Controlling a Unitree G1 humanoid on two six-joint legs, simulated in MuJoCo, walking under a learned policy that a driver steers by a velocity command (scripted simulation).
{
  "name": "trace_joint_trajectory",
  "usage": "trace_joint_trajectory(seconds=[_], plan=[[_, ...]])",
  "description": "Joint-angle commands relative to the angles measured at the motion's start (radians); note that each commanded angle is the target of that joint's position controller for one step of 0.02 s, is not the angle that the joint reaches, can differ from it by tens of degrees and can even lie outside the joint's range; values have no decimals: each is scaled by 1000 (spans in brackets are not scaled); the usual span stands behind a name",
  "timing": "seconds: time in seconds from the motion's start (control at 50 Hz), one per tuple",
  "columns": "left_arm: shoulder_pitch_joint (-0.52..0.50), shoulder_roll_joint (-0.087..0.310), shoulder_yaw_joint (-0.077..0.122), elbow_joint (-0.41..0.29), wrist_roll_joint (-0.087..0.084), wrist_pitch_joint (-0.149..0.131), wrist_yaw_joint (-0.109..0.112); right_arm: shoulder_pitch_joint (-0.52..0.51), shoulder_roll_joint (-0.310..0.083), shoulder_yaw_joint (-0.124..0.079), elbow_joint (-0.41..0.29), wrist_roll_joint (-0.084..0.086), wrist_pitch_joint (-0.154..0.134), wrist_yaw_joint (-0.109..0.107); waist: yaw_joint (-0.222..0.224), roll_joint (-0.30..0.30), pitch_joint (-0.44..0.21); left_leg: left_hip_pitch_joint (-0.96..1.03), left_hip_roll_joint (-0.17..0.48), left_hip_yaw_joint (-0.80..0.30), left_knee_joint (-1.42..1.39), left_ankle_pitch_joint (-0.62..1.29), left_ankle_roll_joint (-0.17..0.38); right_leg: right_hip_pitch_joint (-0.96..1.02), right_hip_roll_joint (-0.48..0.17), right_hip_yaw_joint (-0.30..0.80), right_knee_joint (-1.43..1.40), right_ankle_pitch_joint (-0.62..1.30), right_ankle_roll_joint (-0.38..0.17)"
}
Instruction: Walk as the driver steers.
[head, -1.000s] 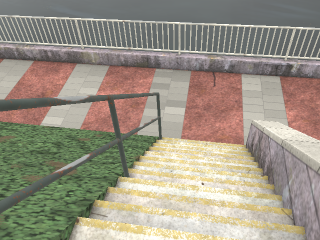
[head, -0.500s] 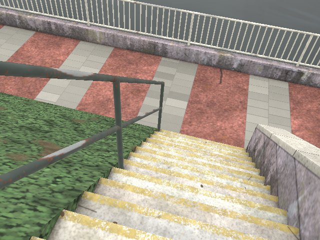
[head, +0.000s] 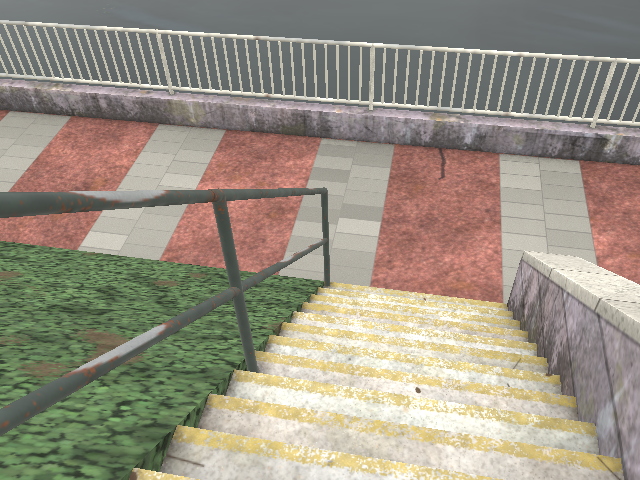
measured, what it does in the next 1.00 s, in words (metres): shifts its weight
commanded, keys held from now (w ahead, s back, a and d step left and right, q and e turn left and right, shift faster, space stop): no key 1.00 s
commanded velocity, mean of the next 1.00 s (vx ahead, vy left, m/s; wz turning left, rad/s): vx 0.00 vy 0.00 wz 0.00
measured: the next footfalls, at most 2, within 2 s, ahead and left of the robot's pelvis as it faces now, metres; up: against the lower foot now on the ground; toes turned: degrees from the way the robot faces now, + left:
left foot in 2.00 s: +0.14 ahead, +0.11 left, +0.00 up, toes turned +3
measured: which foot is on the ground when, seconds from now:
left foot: down 0.00-1.00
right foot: down 0.00-1.00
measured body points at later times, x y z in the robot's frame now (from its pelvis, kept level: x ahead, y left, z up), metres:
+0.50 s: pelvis +0.05 -0.02 +0.00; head +0.06 -0.02 +0.45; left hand +0.09 +0.22 -0.14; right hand +0.07 -0.24 -0.16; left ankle +0.05 +0.10 -0.74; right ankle +0.00 -0.11 -0.74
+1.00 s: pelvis +0.05 -0.02 +0.00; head +0.06 -0.02 +0.45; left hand +0.04 +0.20 -0.16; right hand +0.01 -0.24 -0.16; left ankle +0.05 +0.10 -0.74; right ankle +0.00 -0.11 -0.74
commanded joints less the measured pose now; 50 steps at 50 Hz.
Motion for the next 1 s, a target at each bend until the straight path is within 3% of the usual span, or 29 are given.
trace_joint_trajectory(seconds=[0.02,0.04,0.06,0.1,0.12,0.14,0.18,0.24,0.26,0.32,0.34,0.36,0.38,0.46,0.5,0.68,1.0], plan=[[-1,101,39,-39,20,-58,-86,105,-19,0,26,-52,-45,68,-12,-97,133,49,-2,-25,-78,-195,-19,-246,-13,70,-171,-342,-26],[32,98,46,-31,29,-70,-98,77,-36,-5,20,-35,-58,73,3,-66,101,43,-7,-20,-78,-191,-26,-218,-13,65,-158,-315,-29],[35,92,51,-27,27,-79,-100,49,-43,-9,17,-22,-72,74,8,-68,74,34,-2,-17,-80,-194,-30,-188,-10,51,-146,-276,-26],[15,97,58,-33,19,-94,-95,11,-51,-11,15,-15,-84,68,11,-65,40,19,12,-18,-59,-150,-26,-152,-13,47,-118,-167,-26],[-3,57,24,-71,18,-60,-34,-29,-69,-17,-16,23,-44,11,14,21,-61,140,99,-114,-52,-57,20,-87,-167,192,-145,-45,-64],[-28,46,16,-67,11,-51,-12,-34,-23,-5,-5,37,-28,-10,-3,10,-36,140,122,-136,-82,26,17,-71,-155,170,-123,90,-53],[-10,81,22,-47,3,-46,11,-38,-19,3,-5,23,-14,-24,-2,-43,-16,127,128,-132,-72,83,8,-11,-150,144,-102,263,-37],[37,67,19,-13,7,-40,23,0,-34,0,29,30,-5,-40,8,-54,29,114,129,-131,-76,87,2,9,-156,136,-108,306,-33],[38,61,16,-5,7,-37,25,-8,-34,-2,37,26,-3,-42,12,-40,52,110,125,-132,-72,94,-1,-4,-156,135,-109,303,-32],[24,48,16,12,0,-29,30,-31,-20,0,50,28,4,-46,11,-47,59,114,128,-127,-70,126,-9,-11,-157,127,-109,360,-25],[16,121,58,2,32,-50,-48,9,27,16,74,-44,-18,23,9,-144,120,13,32,-16,-46,138,-18,-9,-19,22,-96,375,-27],[22,130,75,2,45,-63,-80,19,-29,-4,100,-54,-35,48,19,-59,74,29,15,5,-28,113,-17,9,-19,33,-84,390,-38],[19,119,85,0,46,-73,-91,17,-36,-11,111,-44,-46,53,22,-31,51,17,16,7,-22,96,-18,29,-24,37,-79,394,-48],[-7,89,107,6,25,-79,-76,-30,-16,-15,137,-17,-61,45,33,-30,3,10,40,-1,3,109,-27,56,-30,41,-65,416,-44],[-5,83,113,11,20,-74,-73,-29,-6,-14,153,-12,-61,45,35,-21,0,9,42,-1,7,123,-28,59,-24,40,-64,409,-43],[27,81,126,42,10,-70,-74,-1,-7,-26,214,-8,-53,42,36,-13,31,4,43,5,-6,85,-29,57,-5,33,-86,320,-46],[88,27,123,97,5,-73,-74,56,32,-29,276,-10,-52,31,35,-13,85,-14,44,11,-13,5,-35,29,0,36,-100,222,-56]])
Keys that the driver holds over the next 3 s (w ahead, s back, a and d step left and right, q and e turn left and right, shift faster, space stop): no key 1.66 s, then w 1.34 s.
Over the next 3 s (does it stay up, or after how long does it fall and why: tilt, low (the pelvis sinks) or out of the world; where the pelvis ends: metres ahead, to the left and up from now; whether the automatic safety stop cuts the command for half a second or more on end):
stays up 0.53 0.08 -0.42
